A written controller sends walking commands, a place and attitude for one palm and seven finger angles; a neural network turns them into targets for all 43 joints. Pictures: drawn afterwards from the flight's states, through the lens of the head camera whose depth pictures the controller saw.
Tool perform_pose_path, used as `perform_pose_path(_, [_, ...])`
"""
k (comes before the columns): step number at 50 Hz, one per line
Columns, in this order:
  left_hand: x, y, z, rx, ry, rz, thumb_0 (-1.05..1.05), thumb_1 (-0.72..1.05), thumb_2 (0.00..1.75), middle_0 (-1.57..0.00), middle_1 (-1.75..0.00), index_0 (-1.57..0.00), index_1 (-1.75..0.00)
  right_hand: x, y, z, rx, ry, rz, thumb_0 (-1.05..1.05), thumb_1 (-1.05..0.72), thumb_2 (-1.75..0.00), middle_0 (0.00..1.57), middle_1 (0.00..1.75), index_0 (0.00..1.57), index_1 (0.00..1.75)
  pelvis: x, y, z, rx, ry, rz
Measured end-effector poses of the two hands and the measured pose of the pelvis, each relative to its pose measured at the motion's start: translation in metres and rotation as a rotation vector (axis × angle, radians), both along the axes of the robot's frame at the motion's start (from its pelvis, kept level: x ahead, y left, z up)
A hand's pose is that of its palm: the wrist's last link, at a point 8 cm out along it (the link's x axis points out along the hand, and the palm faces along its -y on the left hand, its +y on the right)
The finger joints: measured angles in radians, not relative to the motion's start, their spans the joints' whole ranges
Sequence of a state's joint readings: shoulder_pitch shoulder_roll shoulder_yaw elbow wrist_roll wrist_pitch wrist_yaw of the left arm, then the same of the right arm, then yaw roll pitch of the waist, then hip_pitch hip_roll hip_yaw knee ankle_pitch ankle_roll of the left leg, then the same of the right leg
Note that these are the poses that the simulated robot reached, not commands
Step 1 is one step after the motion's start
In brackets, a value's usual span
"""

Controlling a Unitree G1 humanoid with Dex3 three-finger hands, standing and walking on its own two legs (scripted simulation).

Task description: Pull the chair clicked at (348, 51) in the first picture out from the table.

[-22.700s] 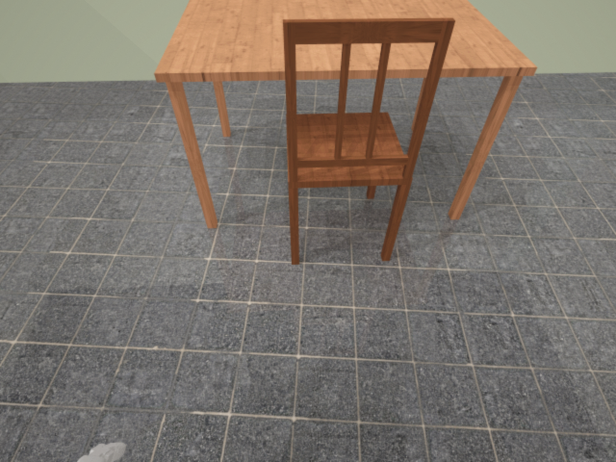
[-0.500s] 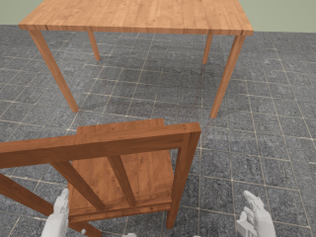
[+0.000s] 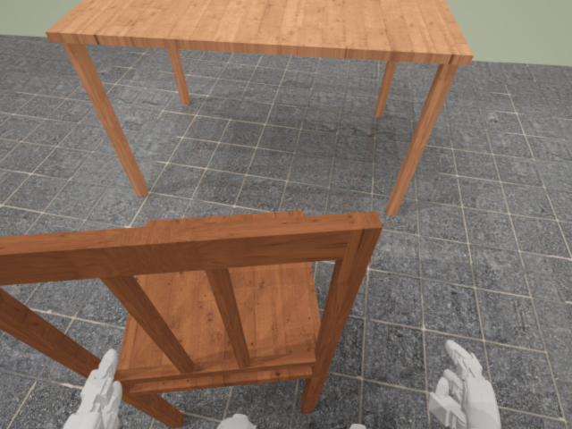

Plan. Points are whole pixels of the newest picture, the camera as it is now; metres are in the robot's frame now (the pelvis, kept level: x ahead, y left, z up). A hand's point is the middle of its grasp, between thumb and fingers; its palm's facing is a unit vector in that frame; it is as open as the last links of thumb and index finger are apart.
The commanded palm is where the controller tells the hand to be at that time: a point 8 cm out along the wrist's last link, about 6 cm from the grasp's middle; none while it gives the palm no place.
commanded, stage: draw the hand back to the body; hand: left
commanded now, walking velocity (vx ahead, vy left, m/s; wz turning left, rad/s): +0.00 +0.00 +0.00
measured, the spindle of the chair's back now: (160, 333) +0.24 +0.19 +0.01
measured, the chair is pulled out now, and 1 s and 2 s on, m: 0.61 0.60 0.61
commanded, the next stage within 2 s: step back with the hand held close in 1.46 s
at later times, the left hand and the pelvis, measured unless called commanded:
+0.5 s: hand (75, 387) +0.16 +0.22 +0.10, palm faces +0.15 -0.93 -0.34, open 16.8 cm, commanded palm +0.11 +0.27 +0.13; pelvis +0.00 +0.00 +0.03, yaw -1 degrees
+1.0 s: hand (53, 346) +0.18 +0.24 +0.13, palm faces +0.31 -0.83 -0.46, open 10.3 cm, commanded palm +0.16 +0.29 +0.24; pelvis +0.03 -0.01 +0.06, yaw +0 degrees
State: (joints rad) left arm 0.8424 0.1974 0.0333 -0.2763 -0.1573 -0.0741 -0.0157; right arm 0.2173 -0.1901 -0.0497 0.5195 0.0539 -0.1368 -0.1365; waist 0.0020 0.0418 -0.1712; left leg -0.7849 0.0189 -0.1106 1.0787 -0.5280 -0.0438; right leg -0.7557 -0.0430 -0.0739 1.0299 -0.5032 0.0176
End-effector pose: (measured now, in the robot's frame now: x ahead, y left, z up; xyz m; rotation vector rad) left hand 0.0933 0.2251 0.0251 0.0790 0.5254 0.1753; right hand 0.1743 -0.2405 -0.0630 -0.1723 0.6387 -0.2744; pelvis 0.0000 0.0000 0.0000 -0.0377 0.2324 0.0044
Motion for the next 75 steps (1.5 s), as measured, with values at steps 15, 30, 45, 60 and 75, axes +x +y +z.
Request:
perform_pose_path(15, [0.032,0.025,0.060,0.014,-0.401,-0.191,-0.02,-0.55,0.20,0.00,0.00,0.00,0.00,-0.001,0.009,-0.004,0.078,-0.045,0.003,0.02,-0.90,-0.90,0.20,0.30,0.20,0.30,-0.009,0.000,-0.002,0.001,-0.032,-0.018])
perform_pose_path(30, [0.036,0.040,0.114,0.337,-0.218,-0.014,-0.01,-0.26,0.34,-0.10,-0.09,-0.04,-0.06,0.010,0.017,0.042,0.036,-0.039,0.036,0.02,-0.90,-0.90,0.20,0.30,0.20,0.30,0.011,0.003,0.041,0.008,-0.178,-0.021])
perform_pose_path(45, [0.054,0.051,0.135,0.398,-0.173,0.100,0.00,0.26,0.59,-0.22,-0.20,-0.16,-0.17,0.032,0.020,0.051,0.037,-0.025,0.155,0.02,-0.90,-0.90,0.20,0.30,0.20,0.30,0.029,-0.005,0.062,0.026,-0.267,-0.014])
perform_pose_path(60, [0.056,0.052,0.140,0.423,-0.120,0.144,0.01,0.77,0.84,-0.27,-0.31,-0.27,-0.28,0.049,0.012,0.054,0.027,-0.057,0.231,0.02,-0.90,-0.90,0.20,0.30,0.20,0.30,0.033,-0.015,0.065,0.037,-0.290,0.003])
perform_pose_path(75, [0.049,0.043,0.141,0.436,-0.112,0.122,0.01,0.89,0.89,-0.29,-0.33,-0.29,-0.30,0.036,0.011,0.045,0.046,-0.038,0.242,0.02,-0.90,-0.90,0.20,0.30,0.20,0.30,0.026,-0.022,0.064,0.040,-0.289,0.008])
